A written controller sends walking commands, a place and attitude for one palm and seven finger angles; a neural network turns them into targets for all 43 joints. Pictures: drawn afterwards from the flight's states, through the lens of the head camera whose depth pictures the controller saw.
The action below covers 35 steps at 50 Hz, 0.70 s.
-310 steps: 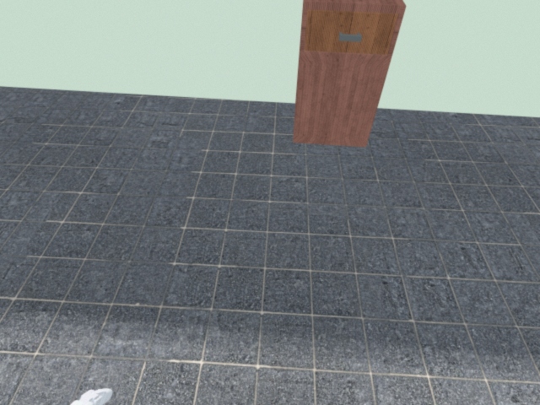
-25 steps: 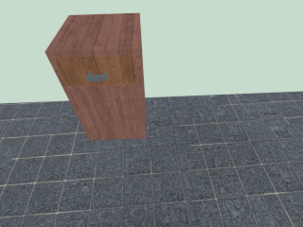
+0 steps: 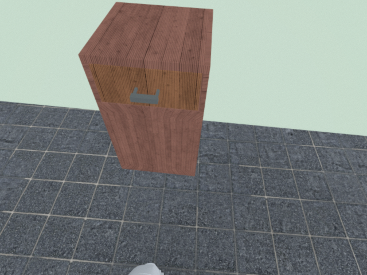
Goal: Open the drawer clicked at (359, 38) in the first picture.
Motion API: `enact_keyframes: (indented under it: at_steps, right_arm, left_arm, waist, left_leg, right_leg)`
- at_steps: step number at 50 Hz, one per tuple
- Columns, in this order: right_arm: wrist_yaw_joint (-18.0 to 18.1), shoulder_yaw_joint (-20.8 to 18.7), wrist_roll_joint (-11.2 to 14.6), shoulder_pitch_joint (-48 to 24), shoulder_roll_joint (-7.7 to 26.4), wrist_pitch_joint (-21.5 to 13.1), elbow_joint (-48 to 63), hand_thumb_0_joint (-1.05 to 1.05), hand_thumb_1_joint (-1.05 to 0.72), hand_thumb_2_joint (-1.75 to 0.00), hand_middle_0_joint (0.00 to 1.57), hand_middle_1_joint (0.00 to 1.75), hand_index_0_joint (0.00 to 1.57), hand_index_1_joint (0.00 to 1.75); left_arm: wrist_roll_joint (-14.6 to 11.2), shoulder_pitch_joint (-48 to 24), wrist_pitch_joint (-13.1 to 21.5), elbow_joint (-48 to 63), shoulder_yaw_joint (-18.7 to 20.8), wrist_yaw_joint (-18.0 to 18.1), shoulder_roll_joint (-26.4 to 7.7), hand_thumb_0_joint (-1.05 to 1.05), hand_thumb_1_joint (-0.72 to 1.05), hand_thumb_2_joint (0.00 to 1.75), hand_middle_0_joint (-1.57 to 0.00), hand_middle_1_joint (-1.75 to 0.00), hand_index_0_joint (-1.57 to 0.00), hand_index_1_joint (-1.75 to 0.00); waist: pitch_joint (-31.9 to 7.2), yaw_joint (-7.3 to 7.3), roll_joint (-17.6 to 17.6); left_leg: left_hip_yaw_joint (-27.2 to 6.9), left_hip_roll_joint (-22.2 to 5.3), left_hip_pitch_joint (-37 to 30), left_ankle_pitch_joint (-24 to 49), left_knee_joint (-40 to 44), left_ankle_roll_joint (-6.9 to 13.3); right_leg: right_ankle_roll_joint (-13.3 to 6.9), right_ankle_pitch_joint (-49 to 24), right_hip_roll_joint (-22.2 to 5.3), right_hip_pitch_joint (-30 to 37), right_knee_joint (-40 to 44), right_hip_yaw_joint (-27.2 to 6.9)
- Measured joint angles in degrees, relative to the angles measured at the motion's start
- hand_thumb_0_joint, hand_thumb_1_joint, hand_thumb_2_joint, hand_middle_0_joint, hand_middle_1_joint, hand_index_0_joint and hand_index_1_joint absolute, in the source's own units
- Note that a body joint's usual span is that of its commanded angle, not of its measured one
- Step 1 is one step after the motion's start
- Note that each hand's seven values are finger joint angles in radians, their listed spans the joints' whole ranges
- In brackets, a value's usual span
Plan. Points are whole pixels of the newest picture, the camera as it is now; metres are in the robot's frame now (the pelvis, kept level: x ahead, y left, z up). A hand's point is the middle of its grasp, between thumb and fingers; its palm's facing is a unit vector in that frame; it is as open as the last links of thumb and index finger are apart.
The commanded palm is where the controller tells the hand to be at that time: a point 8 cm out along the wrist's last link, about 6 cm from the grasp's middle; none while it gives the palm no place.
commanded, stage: take the last steps up to it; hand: left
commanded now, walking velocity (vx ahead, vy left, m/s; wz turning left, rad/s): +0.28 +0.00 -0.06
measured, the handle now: (145, 94) +0.71 +0.22 -0.09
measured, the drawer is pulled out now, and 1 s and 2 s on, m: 0.00 0.00 0.00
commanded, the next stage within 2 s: come to a stop and stand still in 0.32 s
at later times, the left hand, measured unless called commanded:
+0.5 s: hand (136, 211) +0.28 +0.16 -0.14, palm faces -0.06 -0.97 -0.22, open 7.4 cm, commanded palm none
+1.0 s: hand (101, 243) +0.20 +0.24 -0.16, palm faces +0.04 -0.98 -0.20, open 7.4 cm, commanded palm none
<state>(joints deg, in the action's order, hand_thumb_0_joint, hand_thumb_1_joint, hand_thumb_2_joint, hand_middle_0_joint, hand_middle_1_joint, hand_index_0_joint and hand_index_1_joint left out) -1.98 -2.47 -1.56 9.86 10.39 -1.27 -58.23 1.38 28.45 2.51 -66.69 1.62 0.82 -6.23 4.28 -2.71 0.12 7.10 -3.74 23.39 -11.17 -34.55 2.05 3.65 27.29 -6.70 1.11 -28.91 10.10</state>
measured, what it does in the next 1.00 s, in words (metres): walks ahead: right foot, then left foot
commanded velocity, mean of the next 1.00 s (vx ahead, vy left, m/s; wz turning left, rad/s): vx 0.01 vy -0.01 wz -0.02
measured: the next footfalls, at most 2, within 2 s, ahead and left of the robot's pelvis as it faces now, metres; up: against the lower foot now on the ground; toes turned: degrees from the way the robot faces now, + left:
right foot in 0.46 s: +0.26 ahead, -0.11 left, +0.00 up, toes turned -11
left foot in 0.86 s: +0.22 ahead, +0.16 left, +0.00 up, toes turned -13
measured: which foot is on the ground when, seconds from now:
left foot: down 0.00-0.48, up 0.50-0.84, down 0.86-1.00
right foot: down 0.00-0.00, up 0.02-0.44, down 0.46-0.86, up 0.88-1.00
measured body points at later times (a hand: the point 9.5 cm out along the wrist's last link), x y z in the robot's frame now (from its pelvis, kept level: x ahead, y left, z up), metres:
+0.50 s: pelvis +0.16 -0.01 +0.01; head +0.17 -0.03 +0.45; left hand +0.29 +0.21 -0.13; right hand +0.10 -0.21 -0.16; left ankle +0.08 +0.11 -0.71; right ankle +0.22 -0.10 -0.72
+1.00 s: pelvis +0.15 +0.04 +0.02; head +0.17 +0.07 +0.47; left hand +0.20 +0.29 -0.14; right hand +0.20 -0.19 -0.12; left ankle +0.15 +0.15 -0.72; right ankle +0.16 -0.09 -0.68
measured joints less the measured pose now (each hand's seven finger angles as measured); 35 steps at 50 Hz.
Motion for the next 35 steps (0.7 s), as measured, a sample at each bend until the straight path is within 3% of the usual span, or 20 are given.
enact_keyframes:
  at_steps: [2,4,7,14,22,24,28,35]
  right_arm:
    - [0.8,0.1,0.0,-1.1,-0.8,-1.5,0.7,0.01,-0.91,-0.90,0.19,0.30,0.20,0.30]
    - [1.5,0.4,0.1,-1.3,-1.6,-1.9,0.8,0.00,-0.91,-0.90,0.20,0.30,0.20,0.30]
    - [2.9,-0.3,0.6,-0.3,-1.8,-2.7,0.7,-0.01,-0.94,-0.89,0.20,0.30,0.20,0.30]
    - [3.1,0.2,0.3,4.9,-1.2,-2.5,-1.9,-0.01,-0.94,-0.89,0.20,0.30,0.20,0.30]
    - [2.6,0.4,-0.2,10.4,-2.2,-0.8,-4.8,0.00,-0.92,-0.90,0.20,0.30,0.20,0.30]
    - [2.7,0.6,0.3,11.3,-2.3,-0.4,-5.7,0.00,-0.92,-0.90,0.20,0.30,0.20,0.30]
    - [3.5,0.7,1.3,9.8,-2.1,1.5,-6.1,0.01,-0.91,-0.90,0.20,0.30,0.20,0.30]
    - [3.4,-0.4,1.3,3.9,-1.2,4.5,-2.9,0.01,-0.91,-0.90,0.20,0.30,0.20,0.30]
  left_arm:
    - [-0.5,-1.7,-1.3,-0.5,0.2,-0.2,-0.7,0.01,0.90,0.90,-0.21,-0.30,-0.20,-0.30]
    - [-0.7,-3.8,-1.9,-0.2,0.5,-0.3,-1.5,0.01,0.90,0.90,-0.20,-0.30,-0.20,-0.30]
    - [-0.4,-7.7,-1.9,1.5,1.3,-0.6,-2.7,0.01,0.91,0.90,-0.20,-0.30,-0.19,-0.30]
    - [0.1,-16.4,-2.1,7.7,2.1,-0.8,-3.9,0.01,0.91,0.90,-0.20,-0.30,-0.19,-0.30]
    - [0.1,-20.5,-1.8,10.4,1.4,-1.3,-3.1,0.00,0.91,0.90,-0.20,-0.30,-0.19,-0.30]
    - [0.2,-20.6,-0.7,10.2,1.1,-1.0,-2.8,0.00,0.91,0.90,-0.20,-0.30,-0.19,-0.30]
    - [-0.3,-20.8,-0.4,9.2,-0.4,-0.1,-1.0,0.00,0.91,0.90,-0.20,-0.30,-0.19,-0.30]
    - [-0.1,-22.3,-3.2,9.9,0.8,1.3,-1.7,-0.02,0.93,0.90,-0.21,-0.30,-0.20,-0.30]
  waist:
    - [1.0,0.39,1.0]
    - [1.1,0.42,1.5]
    - [0.1,1.14,1.8]
    - [-2.4,2.20,1.4]
    - [-2.0,4.82,-0.3]
    - [-1.5,4.85,-0.9]
    - [0.2,5.30,-2.4]
    - [2.1,3.38,-1.5]
  left_leg:
    - [0.8,0.8,0.1,-3.0,-3.9,0.7]
    - [2.0,1.3,-2.6,-4.7,-3.0,1.0]
    - [3.5,2.4,-7.6,-3.7,2.6,0.9]
    - [4.2,4.6,-16.2,-2.6,12.3,1.3]
    - [4.3,3.2,-20.6,-9.2,9.1,-1.2]
    - [3.7,1.7,-19.1,-12.9,2.9,-1.9]
    - [-2.3,1.3,-11.3,-20.3,-13.4,-2.5]
    - [-5.3,2.1,-1.9,-17.9,-19.8,-4.0]
  right_leg:
    - [-2.1,3.3,-0.4,-7.0,-18.2,-4.0]
    - [-3.7,1.7,0.6,-14.5,-33.2,-6.6]
    - [-4.1,-4.1,0.6,-23.2,-40.4,-6.4]
    - [-2.7,-11.4,-0.2,-30.7,-27.2,-5.4]
    - [-3.6,-14.3,1.7,-23.5,-7.1,-4.4]
    - [-4.8,-16.9,3.0,-21.6,-5.3,-3.9]
    - [-6.9,-13.8,4.2,-19.6,-5.3,-2.1]
    - [-6.4,-16.6,3.4,-18.9,-0.8,-1.6]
